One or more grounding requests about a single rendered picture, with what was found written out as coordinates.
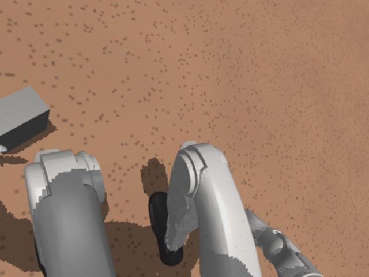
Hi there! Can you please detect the left robot foot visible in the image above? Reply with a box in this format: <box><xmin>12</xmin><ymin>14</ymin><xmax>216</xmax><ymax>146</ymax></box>
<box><xmin>34</xmin><ymin>238</ymin><xmax>47</xmax><ymax>277</ymax></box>

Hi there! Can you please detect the right robot foot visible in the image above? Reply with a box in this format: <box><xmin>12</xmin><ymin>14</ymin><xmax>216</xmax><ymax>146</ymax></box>
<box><xmin>148</xmin><ymin>192</ymin><xmax>183</xmax><ymax>266</ymax></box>

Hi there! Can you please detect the carton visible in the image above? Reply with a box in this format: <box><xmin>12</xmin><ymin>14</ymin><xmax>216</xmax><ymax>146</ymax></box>
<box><xmin>0</xmin><ymin>86</ymin><xmax>50</xmax><ymax>155</ymax></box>

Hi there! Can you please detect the right robot arm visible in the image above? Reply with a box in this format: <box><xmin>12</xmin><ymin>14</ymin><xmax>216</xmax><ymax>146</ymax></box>
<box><xmin>257</xmin><ymin>228</ymin><xmax>323</xmax><ymax>277</ymax></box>

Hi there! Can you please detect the right robot hand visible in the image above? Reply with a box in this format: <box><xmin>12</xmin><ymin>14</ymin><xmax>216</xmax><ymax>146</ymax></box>
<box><xmin>245</xmin><ymin>209</ymin><xmax>270</xmax><ymax>246</ymax></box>

